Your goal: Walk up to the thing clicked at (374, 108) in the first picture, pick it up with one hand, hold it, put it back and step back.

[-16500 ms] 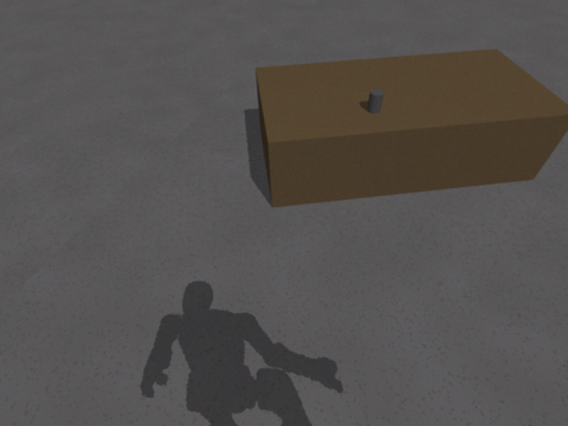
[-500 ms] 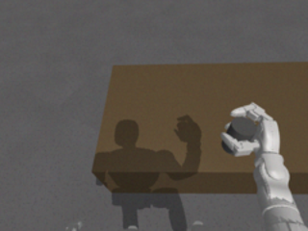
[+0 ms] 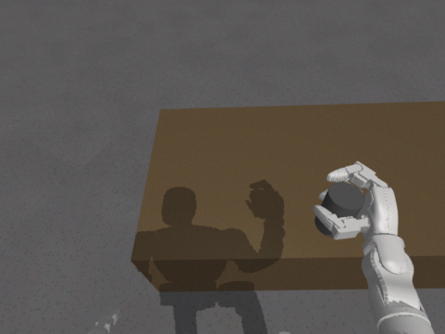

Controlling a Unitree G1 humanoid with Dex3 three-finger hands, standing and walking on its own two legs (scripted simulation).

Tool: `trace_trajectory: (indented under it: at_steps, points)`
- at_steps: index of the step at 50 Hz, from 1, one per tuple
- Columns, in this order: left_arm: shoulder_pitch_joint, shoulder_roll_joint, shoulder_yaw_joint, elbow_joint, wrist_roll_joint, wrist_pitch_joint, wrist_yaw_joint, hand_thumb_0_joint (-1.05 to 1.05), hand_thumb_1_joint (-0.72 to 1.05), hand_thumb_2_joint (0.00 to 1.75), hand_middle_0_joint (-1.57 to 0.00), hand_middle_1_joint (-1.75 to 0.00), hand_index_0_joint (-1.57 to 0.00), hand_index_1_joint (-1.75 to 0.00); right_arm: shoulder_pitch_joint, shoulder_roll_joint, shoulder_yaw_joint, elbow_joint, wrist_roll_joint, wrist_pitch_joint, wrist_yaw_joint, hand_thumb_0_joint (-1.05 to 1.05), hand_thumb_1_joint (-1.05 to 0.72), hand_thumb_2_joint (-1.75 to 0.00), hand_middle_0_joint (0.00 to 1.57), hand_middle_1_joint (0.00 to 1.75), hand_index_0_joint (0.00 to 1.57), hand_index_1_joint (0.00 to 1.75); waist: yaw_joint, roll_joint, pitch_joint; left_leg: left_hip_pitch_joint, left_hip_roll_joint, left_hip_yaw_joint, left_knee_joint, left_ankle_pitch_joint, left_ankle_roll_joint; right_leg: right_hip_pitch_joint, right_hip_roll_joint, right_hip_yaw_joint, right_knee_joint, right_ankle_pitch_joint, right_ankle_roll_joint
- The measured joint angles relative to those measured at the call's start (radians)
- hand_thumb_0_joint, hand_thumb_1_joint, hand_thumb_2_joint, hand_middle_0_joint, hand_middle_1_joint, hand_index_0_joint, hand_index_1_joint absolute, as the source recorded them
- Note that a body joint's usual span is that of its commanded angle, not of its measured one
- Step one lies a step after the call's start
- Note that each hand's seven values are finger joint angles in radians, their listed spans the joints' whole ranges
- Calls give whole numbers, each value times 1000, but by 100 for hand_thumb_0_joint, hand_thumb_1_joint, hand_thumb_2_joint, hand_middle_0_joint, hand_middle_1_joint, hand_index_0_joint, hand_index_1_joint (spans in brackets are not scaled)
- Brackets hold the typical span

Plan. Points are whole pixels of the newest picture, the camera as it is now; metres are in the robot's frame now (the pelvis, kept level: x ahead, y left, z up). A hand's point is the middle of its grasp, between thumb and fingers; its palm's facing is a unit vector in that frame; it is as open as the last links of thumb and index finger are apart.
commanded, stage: hold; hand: right
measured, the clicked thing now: (338, 210) +0.34 -0.18 +0.03
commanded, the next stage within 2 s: none
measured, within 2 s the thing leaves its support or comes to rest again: neither
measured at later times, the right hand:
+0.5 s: hand (341, 208) +0.33 -0.17 +0.06, palm faces +0.12 +0.99 -0.02, open 8.5 cm
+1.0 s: hand (339, 205) +0.33 -0.17 +0.06, palm faces +0.12 +0.99 -0.02, open 8.5 cm
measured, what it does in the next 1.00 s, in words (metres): stands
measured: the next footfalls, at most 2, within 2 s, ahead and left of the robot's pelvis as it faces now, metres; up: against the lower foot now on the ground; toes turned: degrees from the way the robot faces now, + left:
none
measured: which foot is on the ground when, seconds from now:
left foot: down 0.00-1.00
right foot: down 0.00-1.00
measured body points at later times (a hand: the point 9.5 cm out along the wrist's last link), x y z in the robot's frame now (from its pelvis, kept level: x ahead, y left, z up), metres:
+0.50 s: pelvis +0.00 +0.00 +0.01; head +0.04 +0.00 +0.45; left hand +0.13 +0.25 -0.11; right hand +0.31 -0.22 +0.06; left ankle -0.01 +0.13 -0.70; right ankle +0.02 -0.13 -0.70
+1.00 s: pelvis +0.00 +0.00 +0.01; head +0.04 +0.00 +0.46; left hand +0.13 +0.25 -0.10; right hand +0.32 -0.22 +0.07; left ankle -0.01 +0.13 -0.70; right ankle +0.02 -0.13 -0.70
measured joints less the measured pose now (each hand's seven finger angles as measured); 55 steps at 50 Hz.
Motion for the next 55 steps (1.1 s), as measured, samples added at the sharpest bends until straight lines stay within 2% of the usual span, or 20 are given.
trace_trajectory:
  at_steps: [24,55]
  points:
    - [0,-8,-8,5,-2,-9,1,1,91,88,-19,-30,-20,-29,48,11,32,-51,1,9,-19,2,24,-111,84,115,81,114,-11,-4,18,60,4,-1,-44,21,-1,63,5,-3,-49,23,0]
    - [-3,-2,-4,14,-3,-9,4,1,91,89,-19,-30,-20,-29,34,11,28,-26,5,7,-9,2,24,-111,84,115,81,114,-12,-1,24,96,4,0,-75,29,4,102,6,-3,-87,36,4]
